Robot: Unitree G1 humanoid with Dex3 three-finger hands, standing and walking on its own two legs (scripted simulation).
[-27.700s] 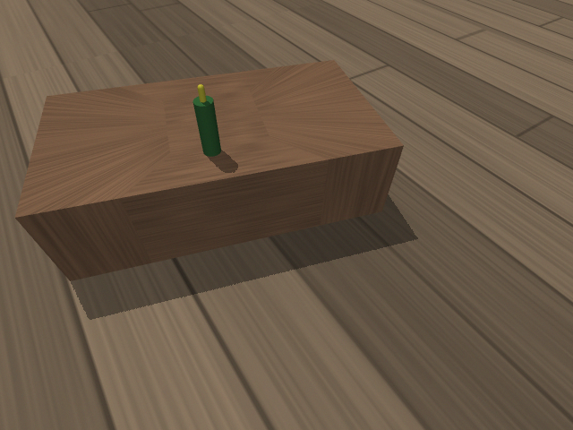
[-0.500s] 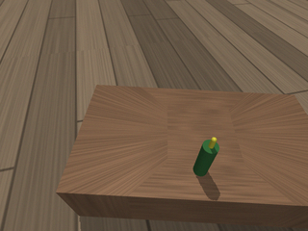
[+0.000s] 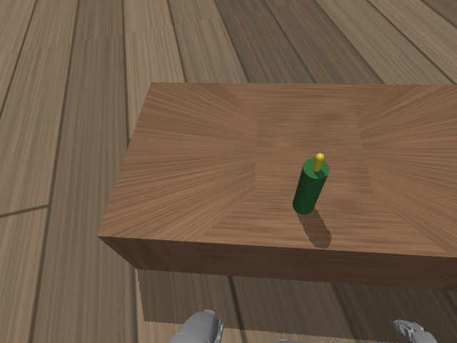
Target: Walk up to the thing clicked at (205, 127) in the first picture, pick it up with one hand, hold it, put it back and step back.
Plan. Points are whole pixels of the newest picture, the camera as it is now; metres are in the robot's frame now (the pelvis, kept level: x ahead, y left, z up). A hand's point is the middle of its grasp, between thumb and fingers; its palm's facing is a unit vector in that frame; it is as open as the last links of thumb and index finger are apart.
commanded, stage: step back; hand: right
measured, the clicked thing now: (310, 183) +0.55 -0.19 -0.24
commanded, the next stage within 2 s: none
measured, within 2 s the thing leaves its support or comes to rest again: neither
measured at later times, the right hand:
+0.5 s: hand out of the picture +0.02 -0.22 -0.13, palm faces -0.11 +0.90 -0.42, open 7.4 cm
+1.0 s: hand out of the picture -0.20 -0.25 -0.16, palm faces -0.06 +0.92 -0.38, open 7.4 cm
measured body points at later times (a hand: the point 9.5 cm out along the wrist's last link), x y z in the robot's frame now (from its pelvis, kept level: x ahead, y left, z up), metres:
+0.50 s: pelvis -0.11 +0.04 +0.00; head -0.06 +0.07 +0.45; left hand -0.04 +0.37 -0.13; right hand +0.02 -0.26 -0.10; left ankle -0.08 +0.14 -0.73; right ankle -0.15 -0.11 -0.63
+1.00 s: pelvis -0.26 +0.03 +0.00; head -0.21 +0.01 +0.44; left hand -0.15 +0.34 -0.10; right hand -0.20 -0.30 -0.14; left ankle -0.30 +0.17 -0.68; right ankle -0.22 -0.09 -0.73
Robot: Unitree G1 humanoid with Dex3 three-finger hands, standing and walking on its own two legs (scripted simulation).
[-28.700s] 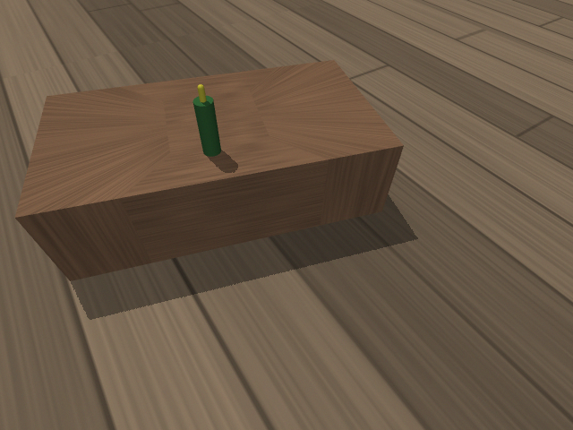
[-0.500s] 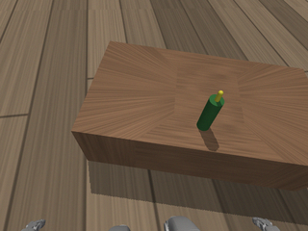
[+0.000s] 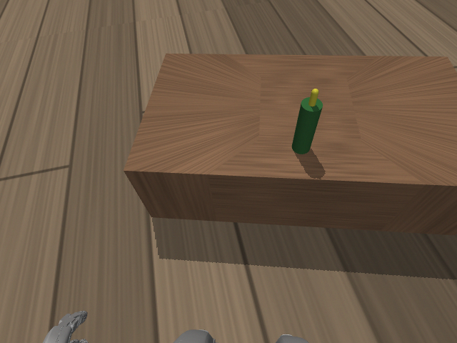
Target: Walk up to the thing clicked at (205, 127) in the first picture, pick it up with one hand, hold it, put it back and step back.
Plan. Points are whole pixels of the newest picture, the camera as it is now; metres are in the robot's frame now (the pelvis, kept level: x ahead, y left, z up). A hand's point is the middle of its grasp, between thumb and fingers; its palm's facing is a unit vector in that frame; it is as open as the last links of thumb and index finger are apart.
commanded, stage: step back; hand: right
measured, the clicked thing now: (307, 121) +0.81 -0.23 -0.24
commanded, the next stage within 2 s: stand in 1.92 s
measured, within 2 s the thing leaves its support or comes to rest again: neither
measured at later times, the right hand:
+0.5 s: hand out of the picture -0.03 -0.27 -0.15, palm faces +0.01 +0.92 -0.39, open 7.4 cm
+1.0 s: hand out of the picture -0.22 -0.24 -0.13, palm faces -0.06 +0.92 -0.40, open 7.4 cm
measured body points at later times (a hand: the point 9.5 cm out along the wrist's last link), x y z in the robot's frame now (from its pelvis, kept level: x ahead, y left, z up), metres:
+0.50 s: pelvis -0.17 +0.00 -0.01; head -0.11 -0.01 +0.43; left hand -0.08 +0.31 -0.13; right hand -0.03 -0.32 -0.12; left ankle -0.07 +0.13 -0.71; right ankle -0.18 -0.12 -0.73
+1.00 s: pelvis -0.31 +0.02 +0.00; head -0.28 +0.04 +0.45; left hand -0.23 +0.34 -0.13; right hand -0.21 -0.29 -0.11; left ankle -0.28 +0.13 -0.73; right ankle -0.31 -0.12 -0.70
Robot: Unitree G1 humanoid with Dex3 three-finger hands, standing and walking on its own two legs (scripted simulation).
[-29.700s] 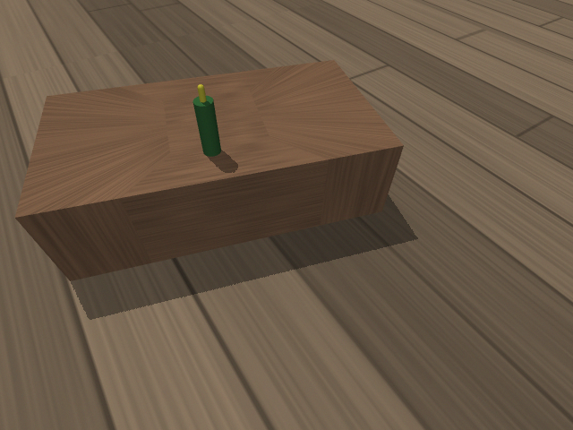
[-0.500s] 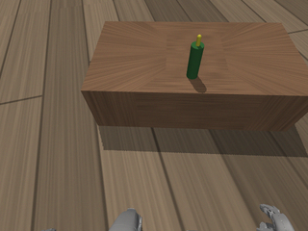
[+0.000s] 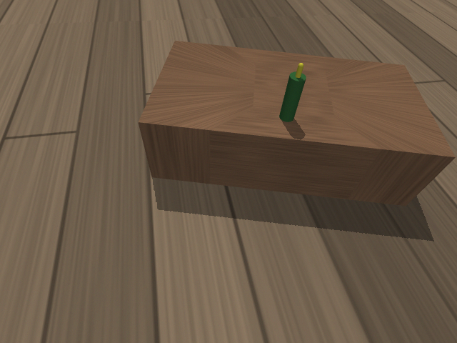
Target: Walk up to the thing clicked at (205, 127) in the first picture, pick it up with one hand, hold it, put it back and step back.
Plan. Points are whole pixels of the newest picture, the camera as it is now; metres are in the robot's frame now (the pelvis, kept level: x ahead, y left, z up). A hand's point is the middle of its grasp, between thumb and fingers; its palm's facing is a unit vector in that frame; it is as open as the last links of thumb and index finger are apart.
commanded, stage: step back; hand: right
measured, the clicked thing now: (293, 92) +1.12 -0.24 -0.24
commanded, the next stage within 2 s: stand in 0.92 s
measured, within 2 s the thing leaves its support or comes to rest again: neither
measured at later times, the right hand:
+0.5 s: hand out of the picture +0.07 -0.25 -0.14, palm faces -0.01 +0.94 -0.33, open 7.4 cm
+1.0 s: hand out of the picture +0.12 -0.25 -0.13, palm faces +0.01 +0.94 -0.35, open 7.4 cm
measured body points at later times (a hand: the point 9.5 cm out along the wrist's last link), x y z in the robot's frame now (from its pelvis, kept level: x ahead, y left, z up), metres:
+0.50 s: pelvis +0.00 +0.00 +0.01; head +0.01 +0.01 +0.46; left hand +0.07 +0.31 -0.12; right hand +0.07 -0.30 -0.12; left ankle +0.02 +0.11 -0.73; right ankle -0.02 -0.13 -0.73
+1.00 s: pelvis +0.01 +0.00 +0.01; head +0.03 +0.01 +0.46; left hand +0.12 +0.30 -0.12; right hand +0.12 -0.30 -0.11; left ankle +0.02 +0.11 -0.73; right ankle -0.02 -0.13 -0.73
